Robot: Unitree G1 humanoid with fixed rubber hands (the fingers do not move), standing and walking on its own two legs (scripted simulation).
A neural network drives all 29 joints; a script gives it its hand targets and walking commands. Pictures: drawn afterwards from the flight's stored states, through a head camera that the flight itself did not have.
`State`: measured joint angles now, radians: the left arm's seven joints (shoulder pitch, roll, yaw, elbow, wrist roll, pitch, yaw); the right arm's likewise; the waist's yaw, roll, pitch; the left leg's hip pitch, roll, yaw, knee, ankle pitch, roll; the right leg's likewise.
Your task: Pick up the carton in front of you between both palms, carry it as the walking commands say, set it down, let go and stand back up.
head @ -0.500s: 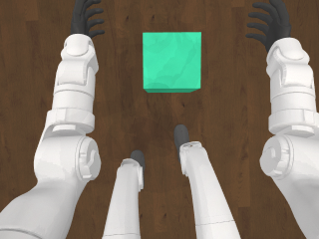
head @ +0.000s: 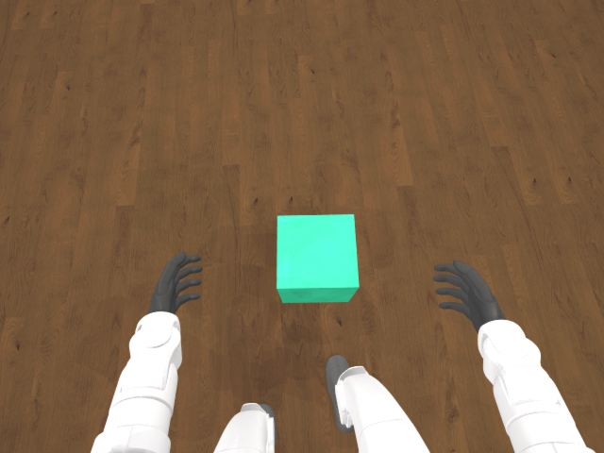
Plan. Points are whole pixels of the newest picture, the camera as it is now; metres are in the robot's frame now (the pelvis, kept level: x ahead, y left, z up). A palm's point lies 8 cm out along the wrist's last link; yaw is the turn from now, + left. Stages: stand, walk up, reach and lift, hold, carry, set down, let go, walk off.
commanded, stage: let go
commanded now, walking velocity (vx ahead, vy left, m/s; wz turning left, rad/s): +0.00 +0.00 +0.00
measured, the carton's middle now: (315, 262) +0.48 -0.07 -0.62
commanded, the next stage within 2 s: stand in 0.78 s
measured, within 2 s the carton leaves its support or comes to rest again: neither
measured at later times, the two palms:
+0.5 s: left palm (66, 400) +0.21 +0.28 -0.03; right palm (458, 347) +0.21 -0.19 -0.04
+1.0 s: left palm (83, 424) +0.17 +0.29 -0.09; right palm (493, 373) +0.17 -0.23 -0.07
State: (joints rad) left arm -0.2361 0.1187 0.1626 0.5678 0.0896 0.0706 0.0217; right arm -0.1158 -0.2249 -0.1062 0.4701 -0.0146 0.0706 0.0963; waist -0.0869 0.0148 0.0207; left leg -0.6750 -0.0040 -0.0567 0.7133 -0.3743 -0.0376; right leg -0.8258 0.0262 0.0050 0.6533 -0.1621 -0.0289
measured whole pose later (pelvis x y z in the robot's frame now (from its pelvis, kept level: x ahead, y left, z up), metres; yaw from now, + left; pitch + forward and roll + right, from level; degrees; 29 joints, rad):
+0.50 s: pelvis +0.05 +0.04 +0.03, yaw +0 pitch -1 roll -2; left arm 0.22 0.20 0.04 0.44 0.00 0.07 -0.06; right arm 0.24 -0.23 -0.05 0.40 -0.01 0.10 0.07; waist 0.00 0.05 0.09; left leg -0.06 -0.01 -0.06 0.45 -0.36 0.02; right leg -0.21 0.01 0.01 0.39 -0.16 0.02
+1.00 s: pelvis +0.08 +0.03 +0.02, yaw -3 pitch +4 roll -2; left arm 0.34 0.24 0.04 0.73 0.03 -0.06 0.00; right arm 0.33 -0.27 -0.02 0.60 -0.03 -0.03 -0.03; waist -0.01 0.03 -0.08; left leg -0.17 0.02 -0.01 0.56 -0.47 0.01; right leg -0.37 0.05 0.05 0.58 -0.28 0.01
